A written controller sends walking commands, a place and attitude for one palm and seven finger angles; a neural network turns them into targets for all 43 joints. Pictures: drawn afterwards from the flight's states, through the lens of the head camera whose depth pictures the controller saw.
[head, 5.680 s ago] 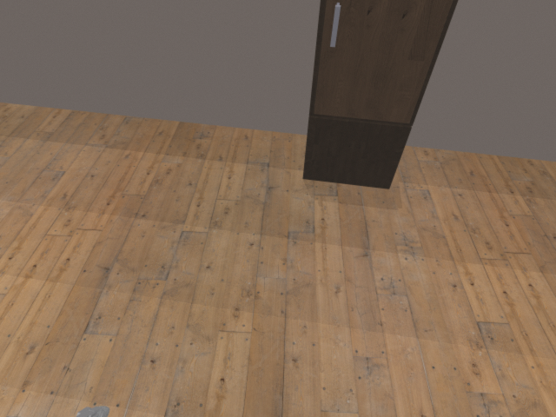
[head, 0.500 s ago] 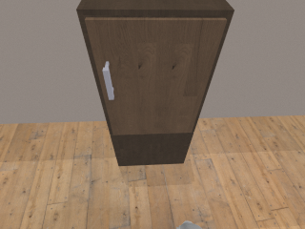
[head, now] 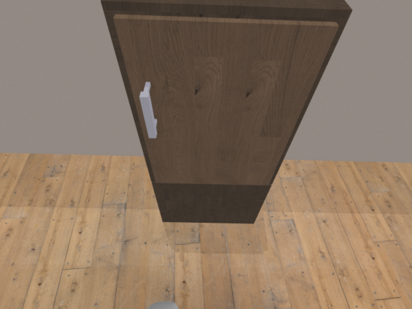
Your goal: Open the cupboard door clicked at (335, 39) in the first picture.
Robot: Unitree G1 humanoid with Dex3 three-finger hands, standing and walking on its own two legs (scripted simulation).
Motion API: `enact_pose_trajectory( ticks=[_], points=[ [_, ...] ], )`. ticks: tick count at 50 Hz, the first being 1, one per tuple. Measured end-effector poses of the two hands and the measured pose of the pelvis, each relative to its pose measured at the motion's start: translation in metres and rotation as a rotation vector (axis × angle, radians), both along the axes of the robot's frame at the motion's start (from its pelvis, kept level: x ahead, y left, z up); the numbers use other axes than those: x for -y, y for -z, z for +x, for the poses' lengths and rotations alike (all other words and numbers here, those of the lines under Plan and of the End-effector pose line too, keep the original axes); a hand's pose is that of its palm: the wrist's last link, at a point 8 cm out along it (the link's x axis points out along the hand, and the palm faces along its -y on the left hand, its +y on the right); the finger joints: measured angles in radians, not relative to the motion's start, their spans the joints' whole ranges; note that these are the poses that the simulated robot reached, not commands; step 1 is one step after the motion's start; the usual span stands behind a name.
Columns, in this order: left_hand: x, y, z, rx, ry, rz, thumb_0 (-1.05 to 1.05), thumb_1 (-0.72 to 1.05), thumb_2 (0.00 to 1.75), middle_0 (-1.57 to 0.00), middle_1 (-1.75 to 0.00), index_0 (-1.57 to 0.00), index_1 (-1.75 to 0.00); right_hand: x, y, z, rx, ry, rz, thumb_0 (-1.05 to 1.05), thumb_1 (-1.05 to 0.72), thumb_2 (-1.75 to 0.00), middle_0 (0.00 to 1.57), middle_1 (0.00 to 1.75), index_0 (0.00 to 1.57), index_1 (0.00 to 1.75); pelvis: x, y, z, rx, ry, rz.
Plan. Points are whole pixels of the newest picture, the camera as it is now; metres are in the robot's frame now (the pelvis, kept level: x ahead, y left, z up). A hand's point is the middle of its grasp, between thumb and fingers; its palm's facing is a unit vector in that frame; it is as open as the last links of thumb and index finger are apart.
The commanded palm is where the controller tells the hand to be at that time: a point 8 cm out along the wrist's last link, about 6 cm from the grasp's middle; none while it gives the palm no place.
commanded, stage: come to a stop and stand still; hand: left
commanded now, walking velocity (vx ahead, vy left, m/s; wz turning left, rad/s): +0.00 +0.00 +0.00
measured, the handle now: (150, 111) +0.53 +0.18 +0.05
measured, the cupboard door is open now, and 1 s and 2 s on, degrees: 0 0 0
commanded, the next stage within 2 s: look again from close up in 0.94 s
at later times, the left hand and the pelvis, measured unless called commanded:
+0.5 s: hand out of the picture -0.04 +0.20 -0.17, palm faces +0.00 -0.98 -0.19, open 7.4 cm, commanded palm none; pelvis -0.03 +0.03 +0.01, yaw -1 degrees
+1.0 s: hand out of the picture -0.08 +0.16 -0.17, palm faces +0.02 -0.99 -0.14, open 7.4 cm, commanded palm none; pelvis -0.05 +0.01 +0.01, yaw -1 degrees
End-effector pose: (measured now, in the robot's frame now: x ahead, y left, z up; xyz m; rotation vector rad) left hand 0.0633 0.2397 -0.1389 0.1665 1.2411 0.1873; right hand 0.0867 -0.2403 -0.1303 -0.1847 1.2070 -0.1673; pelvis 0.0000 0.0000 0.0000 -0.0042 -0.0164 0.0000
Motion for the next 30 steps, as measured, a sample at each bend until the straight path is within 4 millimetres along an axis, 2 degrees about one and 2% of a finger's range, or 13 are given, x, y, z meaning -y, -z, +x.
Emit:
enact_pose_trajectory(
  ticks=[4,12,19,23,30],
  points=[
    [-0.023,0.013,-0.021,-0.037,-0.030,-0.022,0.00,0.91,0.90,-0.20,-0.30,-0.20,-0.30,-0.019,-0.009,0.001,0.044,-0.029,-0.030,0.00,-0.91,-0.90,0.19,0.30,0.20,0.30,-0.017,0.004,-0.005,0.009,-0.002,-0.007],
    [-0.041,0.003,-0.069,-0.137,-0.045,-0.035,0.00,0.91,0.90,-0.20,-0.30,-0.20,-0.30,-0.050,-0.019,-0.022,0.001,-0.026,-0.015,0.00,-0.91,-0.90,0.20,0.30,0.20,0.30,-0.035,-0.012,-0.011,-0.012,0.007,-0.011],
    [-0.031,0.001,-0.096,-0.199,-0.013,-0.035,0.01,0.91,0.90,-0.20,-0.30,-0.20,-0.30,-0.052,-0.008,-0.055,-0.026,0.035,0.020,0.00,-0.92,-0.90,0.20,0.30,0.21,0.30,-0.037,-0.010,-0.019,-0.010,0.023,0.014],
    [-0.019,-0.003,-0.103,-0.193,0.006,-0.036,0.01,0.91,0.90,-0.20,-0.30,-0.20,-0.30,-0.047,0.001,-0.083,-0.067,0.073,0.037,-0.01,-0.93,-0.90,0.20,0.30,0.21,0.30,-0.036,-0.010,-0.028,0.007,0.026,0.012],
    [0.000,-0.003,-0.109,-0.167,0.026,-0.060,0.00,0.90,0.90,-0.20,-0.30,-0.20,-0.30,-0.044,0.005,-0.141,-0.174,0.096,0.058,0.00,-0.92,-0.90,0.20,0.30,0.20,0.30,-0.028,-0.012,-0.041,0.024,0.025,0.010]
  ],
)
